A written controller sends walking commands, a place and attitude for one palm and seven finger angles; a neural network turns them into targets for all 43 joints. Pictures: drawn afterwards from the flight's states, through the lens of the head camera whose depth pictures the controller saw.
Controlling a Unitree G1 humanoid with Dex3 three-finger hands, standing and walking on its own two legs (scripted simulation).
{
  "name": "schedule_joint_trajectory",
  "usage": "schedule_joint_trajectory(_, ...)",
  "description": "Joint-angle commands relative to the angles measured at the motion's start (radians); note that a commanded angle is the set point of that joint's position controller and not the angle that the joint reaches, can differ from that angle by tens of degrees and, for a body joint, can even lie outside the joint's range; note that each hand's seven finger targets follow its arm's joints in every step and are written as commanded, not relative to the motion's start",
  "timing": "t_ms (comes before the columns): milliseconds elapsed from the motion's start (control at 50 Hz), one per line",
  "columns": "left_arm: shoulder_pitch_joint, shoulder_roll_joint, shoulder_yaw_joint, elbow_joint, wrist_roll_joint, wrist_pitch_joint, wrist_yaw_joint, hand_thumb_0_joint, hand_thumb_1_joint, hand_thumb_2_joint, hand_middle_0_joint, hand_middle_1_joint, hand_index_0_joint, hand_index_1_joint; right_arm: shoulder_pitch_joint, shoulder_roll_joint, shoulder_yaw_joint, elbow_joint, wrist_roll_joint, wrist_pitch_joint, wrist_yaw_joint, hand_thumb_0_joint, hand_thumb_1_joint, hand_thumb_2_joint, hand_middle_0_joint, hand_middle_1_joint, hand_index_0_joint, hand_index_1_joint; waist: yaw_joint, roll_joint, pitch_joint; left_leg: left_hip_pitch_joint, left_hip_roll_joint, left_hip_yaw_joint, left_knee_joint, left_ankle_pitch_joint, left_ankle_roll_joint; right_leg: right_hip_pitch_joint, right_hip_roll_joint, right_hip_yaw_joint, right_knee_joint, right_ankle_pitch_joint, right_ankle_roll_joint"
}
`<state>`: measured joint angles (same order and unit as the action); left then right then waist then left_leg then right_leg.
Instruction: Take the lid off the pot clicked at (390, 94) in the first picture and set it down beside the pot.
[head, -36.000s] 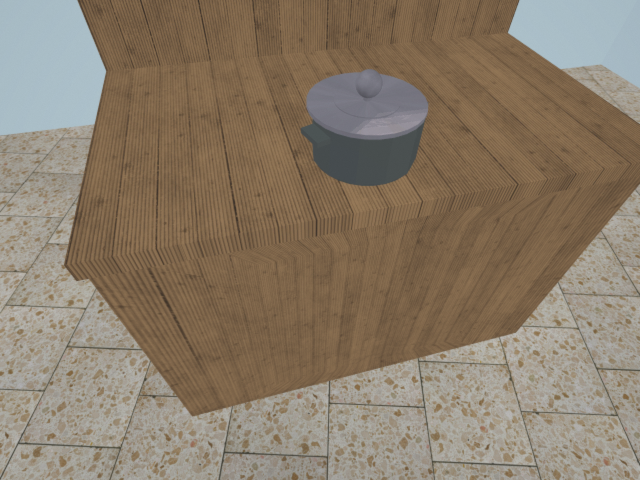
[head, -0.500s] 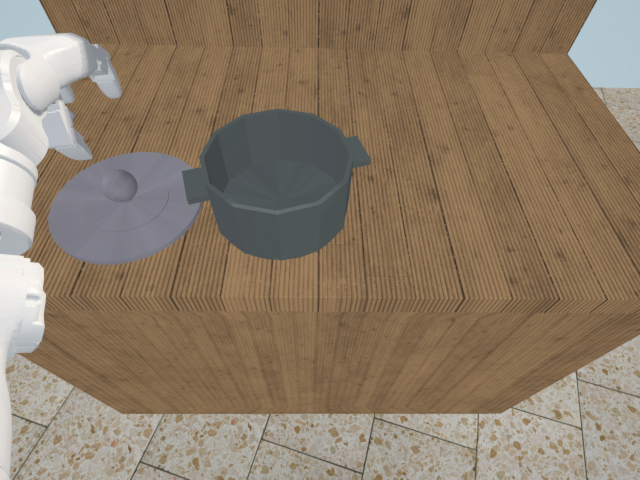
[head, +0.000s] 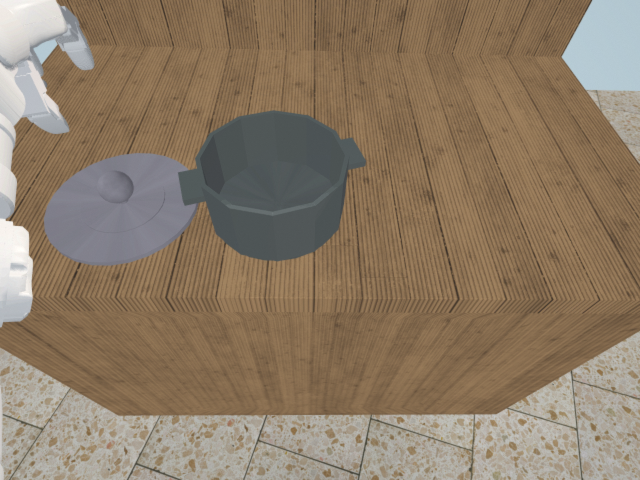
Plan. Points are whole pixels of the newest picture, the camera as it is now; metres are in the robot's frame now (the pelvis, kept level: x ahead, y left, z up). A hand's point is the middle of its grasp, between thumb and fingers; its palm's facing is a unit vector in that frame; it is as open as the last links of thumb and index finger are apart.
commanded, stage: draw the hand back to the body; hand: left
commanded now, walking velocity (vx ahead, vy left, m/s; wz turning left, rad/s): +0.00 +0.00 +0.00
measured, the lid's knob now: (115, 187) +0.50 +0.26 +0.07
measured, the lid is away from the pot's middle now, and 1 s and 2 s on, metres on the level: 0.22 0.22 0.22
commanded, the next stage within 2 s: none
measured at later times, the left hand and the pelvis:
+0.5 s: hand (19, 133) +0.44 +0.29 +0.21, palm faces -0.25 -0.05 -0.97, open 11.1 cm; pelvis +0.00 +0.00 +0.00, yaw +0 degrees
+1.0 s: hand (62, 116) +0.39 +0.21 +0.27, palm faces +0.38 -0.90 -0.22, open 10.2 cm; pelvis +0.01 -0.04 +0.01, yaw -2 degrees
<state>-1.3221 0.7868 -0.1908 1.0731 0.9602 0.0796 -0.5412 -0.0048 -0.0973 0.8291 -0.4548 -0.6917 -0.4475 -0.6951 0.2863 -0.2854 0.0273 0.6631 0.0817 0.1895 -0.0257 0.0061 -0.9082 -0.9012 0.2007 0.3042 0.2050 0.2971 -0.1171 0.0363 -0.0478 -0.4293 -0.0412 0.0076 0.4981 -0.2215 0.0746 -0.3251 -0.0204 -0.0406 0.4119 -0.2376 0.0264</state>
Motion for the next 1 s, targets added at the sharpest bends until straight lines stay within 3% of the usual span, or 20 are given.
schedule_joint_trajectory(0, -0.545, 0.219, 0.062, -0.265, 0.024, -0.003, 0.030, 0.000, -0.102, 0.833, -0.436, -0.693, -0.436, -0.693, 0.036, -0.174, -0.065, -0.096, -0.014, -0.017, -0.009, 0.000, -0.900, -0.900, 0.200, 0.300, 0.200, 0.300, -0.010, 0.048, -0.404, 0.360, -0.007, -0.060, -0.028, 0.311, 0.003, 0.003, 0.076, -0.019, -0.037, 0.217, -0.069)
schedule_joint_trajectory(80, -0.520, 0.285, 0.131, -0.388, 0.022, -0.036, 0.038, 0.000, -0.102, 0.833, -0.436, -0.693, -0.436, -0.693, 0.040, -0.162, -0.074, -0.118, -0.016, -0.034, -0.016, 0.000, -0.900, -0.900, 0.200, 0.300, 0.200, 0.300, 0.000, 0.131, -0.510, 0.472, 0.002, -0.077, 0.008, 0.533, 0.001, 0.019, 0.076, -0.010, -0.027, 0.297, -0.073)
schedule_joint_trajectory(140, -0.292, 0.287, 0.172, -0.256, -0.004, -0.025, 0.023, 0.000, -0.102, 0.833, -0.436, -0.693, -0.436, -0.693, 0.021, -0.159, -0.065, -0.122, -0.008, -0.023, -0.009, 0.000, -0.900, -0.900, 0.200, 0.300, 0.200, 0.300, 0.020, 0.015, -0.398, 0.359, 0.000, -0.058, -0.009, 0.436, 0.008, 0.035, 0.075, -0.017, -0.023, 0.276, -0.062)
schedule_joint_trajectory(180, -0.184, 0.276, 0.164, -0.244, -0.031, -0.023, 0.014, 0.000, -0.102, 0.833, -0.436, -0.693, -0.436, -0.693, 0.006, -0.172, -0.064, -0.142, 0.001, -0.018, -0.001, 0.000, -0.900, -0.900, 0.200, 0.300, 0.200, 0.300, 0.037, 0.011, -0.351, 0.311, 0.001, -0.043, -0.019, 0.436, 0.004, 0.061, 0.065, -0.020, -0.017, 0.296, -0.065)
schedule_joint_trajectory(300, -0.232, 0.417, 0.308, -0.726, -0.037, -0.024, 0.026, 0.000, -0.102, 0.833, -0.436, -0.693, -0.436, -0.693, -0.057, -0.156, -0.077, -0.208, -0.013, -0.023, 0.016, 0.000, -0.900, -0.900, 0.200, 0.300, 0.200, 0.300, 0.058, 0.131, -0.529, 0.496, 0.011, -0.091, 0.014, 0.686, 0.020, 0.087, 0.071, 0.010, -0.020, 0.364, -0.060)
schedule_joint_trajectory(360, 0.005, 0.377, 0.311, -0.473, -0.073, 0.002, 0.004, 0.000, -0.102, 0.833, -0.436, -0.693, -0.436, -0.693, -0.070, -0.156, -0.058, -0.194, 0.002, -0.016, 0.012, 0.000, -0.900, -0.900, 0.200, 0.300, 0.200, 0.300, 0.062, -0.002, -0.355, 0.348, 0.007, -0.062, -0.008, 0.521, 0.014, 0.079, 0.067, -0.013, -0.021, 0.307, -0.053)
schedule_joint_trajectory(380, 0.023, 0.353, 0.279, -0.477, -0.089, 0.005, -0.002, 0.000, -0.102, 0.833, -0.436, -0.693, -0.436, -0.693, -0.066, -0.170, -0.063, -0.192, 0.009, -0.009, 0.016, 0.000, -0.900, -0.900, 0.200, 0.300, 0.200, 0.300, 0.061, 0.011, -0.336, 0.335, 0.009, -0.054, -0.020, 0.483, 0.009, 0.082, 0.059, -0.017, -0.026, 0.296, -0.056)
schedule_joint_trajectory(480, -0.083, 0.240, 0.186, -0.893, -0.107, 0.021, 0.005, 0.000, -0.102, 0.833, -0.436, -0.693, -0.436, -0.693, -0.155, -0.144, -0.069, -0.246, 0.009, -0.013, 0.030, 0.000, -0.900, -0.900, 0.200, 0.300, 0.200, 0.300, 0.052, 0.129, -0.443, 0.510, 0.013, -0.091, 0.011, 0.607, 0.010, 0.031, 0.060, -0.009, -0.029, 0.284, -0.061)
schedule_joint_trajectory(500, -0.068, 0.318, 0.265, -0.946, -0.098, 0.017, 0.014, 0.000, -0.102, 0.833, -0.436, -0.693, -0.436, -0.693, -0.143, -0.139, -0.068, -0.248, 0.002, -0.017, 0.031, 0.000, -0.900, -0.900, 0.200, 0.300, 0.200, 0.300, 0.069, 0.129, -0.495, 0.531, 0.011, -0.104, 0.007, 0.626, 0.011, 0.055, 0.069, -0.006, -0.027, 0.290, -0.059)
schedule_joint_trajectory(520, -0.070, 0.040, 0.434, -0.891, -0.697, -0.084, 0.217, 0.000, -0.102, 0.833, -0.436, -0.693, -0.436, -0.693, 0.018, -0.057, -0.050, -0.273, 0.006, -0.098, 0.014, 0.000, -0.900, -0.900, 0.200, 0.300, 0.200, 0.300, 0.036, 0.101, -0.368, 0.656, 0.095, -0.096, -0.019, 0.472, -0.047, -0.022, 0.064, -0.032, -0.038, 0.180, -0.090)
schedule_joint_trajectory(560, 0.137, -0.018, 0.383, -0.780, -0.756, -0.120, 0.368, 0.000, -0.102, 0.833, -0.436, -0.693, -0.436, -0.693, -0.065, -0.091, -0.022, -0.239, -0.008, -0.125, -0.008, 0.000, -0.900, -0.900, 0.200, 0.300, 0.200, 0.300, 0.062, 0.037, -0.242, 0.612, 0.138, -0.174, -0.120, 0.227, -0.057, -0.058, 0.060, -0.014, -0.054, -0.019, -0.098)
schedule_joint_trajectory(600, 0.190, -0.021, 0.437, -0.709, -0.887, -0.137, 0.453, 0.000, -0.102, 0.833, -0.436, -0.693, -0.436, -0.693, -0.090, -0.116, -0.024, -0.218, -0.007, -0.138, -0.036, 0.000, -0.900, -0.900, 0.200, 0.300, 0.200, 0.300, 0.063, -0.100, -0.167, 0.465, 0.101, -0.106, -0.139, 0.018, -0.023, 0.025, 0.047, 0.009, -0.083, 0.048, -0.088)
schedule_joint_trajectory(640, 0.187, 0.005, 0.481, -0.741, -0.945, -0.143, 0.511, 0.000, -0.077, 0.834, -0.431, -0.683, -0.431, -0.683, -0.099, -0.119, -0.019, -0.194, -0.009, -0.145, -0.048, 0.000, -0.900, -0.900, 0.200, 0.300, 0.200, 0.300, 0.072, -0.108, -0.156, 0.406, 0.077, -0.059, -0.138, 0.026, -0.017, 0.098, 0.039, 0.018, -0.088, 0.100, -0.078)
schedule_joint_trajectory(700, 0.053, 0.037, 0.525, -1.050, -0.974, -0.201, 0.571, 0.000, -0.002, 0.840, -0.413, -0.654, -0.413, -0.654, -0.141, -0.107, -0.012, -0.203, -0.026, -0.196, -0.047, 0.000, -0.900, -0.900, 0.200, 0.300, 0.200, 0.300, 0.086, 0.196, -0.268, 0.521, 0.077, -0.074, -0.136, 0.135, -0.040, 0.130, 0.035, 0.020, -0.074, 0.135, -0.090)
schedule_joint_trajectory(740, 0.160, 0.043, 0.582, -1.143, -0.995, -0.219, 0.605, 0.000, 0.048, 0.843, -0.401, -0.634, -0.401, -0.634, -0.161, -0.093, -0.011, -0.204, -0.039, -0.236, -0.039, 0.000, -0.900, -0.900, 0.200, 0.300, 0.200, 0.300, 0.111, 0.288, -0.306, 0.582, 0.091, -0.095, -0.119, 0.290, -0.058, 0.156, 0.040, 0.013, -0.057, 0.176, -0.096)
schedule_joint_trajectory(760, 0.253, 0.047, 0.617, -1.131, -1.003, -0.213, 0.616, 0.000, 0.073, 0.845, -0.395, -0.624, -0.395, -0.624, -0.160, -0.091, -0.012, -0.194, -0.043, -0.242, -0.034, 0.000, -0.900, -0.900, 0.200, 0.300, 0.200, 0.300, 0.122, 0.285, -0.290, 0.572, 0.091, -0.078, -0.105, 0.363, -0.060, 0.175, 0.041, 0.014, -0.056, 0.217, -0.096)
schedule_joint_trajectory(820, 0.460, -0.022, 0.617, -0.952, -1.028, -0.180, 0.622, 0.000, 0.149, 0.850, -0.377, -0.595, -0.377, -0.595, -0.141, -0.099, -0.021, -0.160, -0.044, -0.227, -0.028, 0.000, -0.900, -0.900, 0.200, 0.300, 0.200, 0.300, 0.115, 0.002, -0.149, 0.391, 0.080, -0.026, -0.106, 0.282, -0.042, 0.224, 0.043, 0.002, -0.056, 0.278, -0.083)
schedule_joint_trajectory(860, 0.529, -0.063, 0.587, -0.936, -1.044, -0.164, 0.611, 0.000, 0.199, 0.853, -0.366, -0.575, -0.366, -0.575, -0.152, -0.106, -0.027, -0.165, -0.032, -0.223, -0.029, 0.000, -0.900, -0.900, 0.200, 0.300, 0.200, 0.300, 0.112, -0.081, -0.115, 0.357, 0.071, 0.001, -0.110, 0.210, -0.031, 0.218, 0.043, 0.005, -0.065, 0.268, -0.069)
schedule_joint_trajectory(940, 0.509, -0.053, 0.591, -1.231, -1.057, -0.202, 0.606, 0.000, 0.299, 0.860, -0.342, -0.536, -0.342, -0.536, -0.206, -0.100, -0.031, -0.195, -0.024, -0.247, -0.024, 0.000, -0.900, -0.900, 0.200, 0.300, 0.200, 0.300, 0.127, 0.062, -0.237, 0.457, 0.059, 0.010, -0.087, 0.303, -0.020, 0.254, 0.027, 0.021, -0.051, 0.352, -0.065)
schedule_joint_trajectory(980, 0.527, -0.007, 0.639, -1.309, -1.061, -0.219, 0.622, 0.000, 0.349, 0.863, -0.330, -0.516, -0.330, -0.516, -0.209, -0.100, -0.036, -0.186, -0.029, -0.262, -0.024, 0.000, -0.900, -0.900, 0.200, 0.300, 0.200, 0.300, 0.123, 0.069, -0.262, 0.481, 0.059, 0.008, -0.070, 0.369, -0.017, 0.270, 0.020, 0.024, -0.036, 0.404, -0.061)
